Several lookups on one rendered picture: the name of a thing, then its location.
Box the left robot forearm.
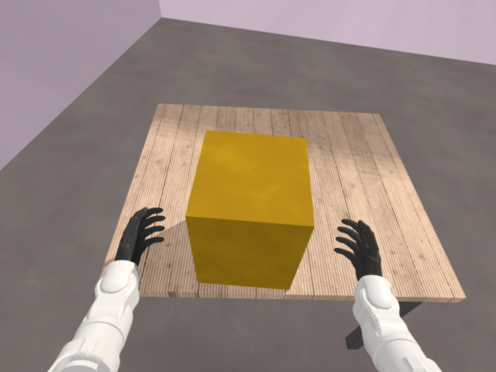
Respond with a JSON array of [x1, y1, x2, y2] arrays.
[[47, 260, 140, 372]]

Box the robot right hand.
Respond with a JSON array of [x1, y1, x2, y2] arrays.
[[334, 219, 383, 281]]

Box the table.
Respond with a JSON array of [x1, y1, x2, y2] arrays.
[[98, 104, 466, 350]]

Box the robot left hand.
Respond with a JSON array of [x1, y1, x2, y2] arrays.
[[114, 207, 165, 266]]

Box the carton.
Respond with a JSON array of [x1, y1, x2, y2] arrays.
[[185, 130, 315, 290]]

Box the right robot forearm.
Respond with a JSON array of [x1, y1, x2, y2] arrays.
[[353, 275, 442, 372]]

